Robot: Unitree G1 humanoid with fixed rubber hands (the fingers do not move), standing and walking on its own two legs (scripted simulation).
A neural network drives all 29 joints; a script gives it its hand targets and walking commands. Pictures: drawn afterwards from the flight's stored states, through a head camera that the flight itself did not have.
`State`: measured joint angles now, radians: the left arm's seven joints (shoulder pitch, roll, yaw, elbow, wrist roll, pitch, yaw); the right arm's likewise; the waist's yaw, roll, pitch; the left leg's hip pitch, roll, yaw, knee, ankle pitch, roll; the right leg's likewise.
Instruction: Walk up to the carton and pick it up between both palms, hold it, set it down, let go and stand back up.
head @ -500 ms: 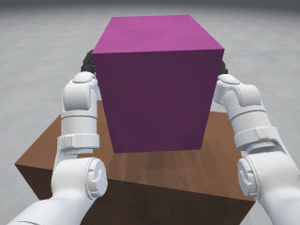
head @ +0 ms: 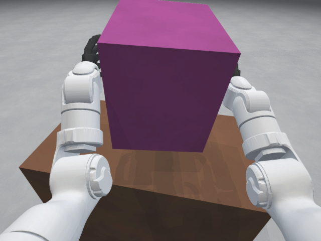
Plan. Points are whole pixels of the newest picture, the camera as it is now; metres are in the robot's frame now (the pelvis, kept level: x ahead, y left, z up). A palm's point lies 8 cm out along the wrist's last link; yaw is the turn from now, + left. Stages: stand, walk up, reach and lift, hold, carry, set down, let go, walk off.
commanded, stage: set down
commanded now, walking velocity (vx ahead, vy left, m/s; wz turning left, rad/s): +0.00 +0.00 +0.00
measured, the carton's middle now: (161, 73) +0.45 +0.01 +0.26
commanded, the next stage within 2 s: none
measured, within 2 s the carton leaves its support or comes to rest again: neither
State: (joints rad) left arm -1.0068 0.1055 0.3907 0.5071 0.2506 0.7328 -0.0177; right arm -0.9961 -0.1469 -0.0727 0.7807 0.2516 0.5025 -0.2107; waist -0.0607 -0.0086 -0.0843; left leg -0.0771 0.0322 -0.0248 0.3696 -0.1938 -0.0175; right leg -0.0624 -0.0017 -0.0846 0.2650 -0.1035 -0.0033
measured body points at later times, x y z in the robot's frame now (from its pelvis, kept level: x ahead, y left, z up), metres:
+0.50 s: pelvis +0.02 +0.01 +0.00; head -0.03 +0.04 +0.45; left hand +0.42 +0.16 +0.22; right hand +0.40 -0.16 +0.16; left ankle +0.01 +0.13 -0.75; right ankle +0.03 -0.12 -0.75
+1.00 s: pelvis +0.01 +0.00 +0.00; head -0.02 +0.04 +0.45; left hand +0.42 +0.17 +0.18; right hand +0.40 -0.15 +0.15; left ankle +0.01 +0.13 -0.75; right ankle +0.03 -0.12 -0.75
